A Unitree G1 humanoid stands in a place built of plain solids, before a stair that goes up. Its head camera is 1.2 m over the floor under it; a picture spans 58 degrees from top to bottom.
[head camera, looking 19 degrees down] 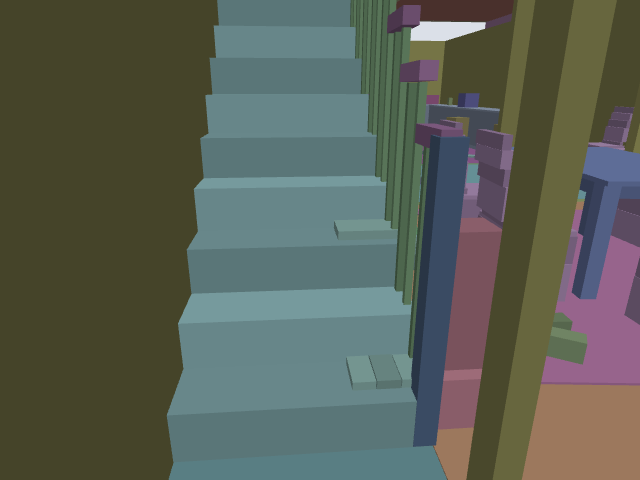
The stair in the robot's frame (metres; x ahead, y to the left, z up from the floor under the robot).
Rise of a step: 0.20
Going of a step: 0.25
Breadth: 0.91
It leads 5 degrees to the left of straight ahead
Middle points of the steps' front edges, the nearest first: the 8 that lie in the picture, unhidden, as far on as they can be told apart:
1.19 0.05 0.20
1.44 0.07 0.40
1.68 0.09 0.59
1.93 0.11 0.79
2.18 0.13 0.99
2.43 0.15 1.18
2.68 0.17 1.38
2.93 0.19 1.58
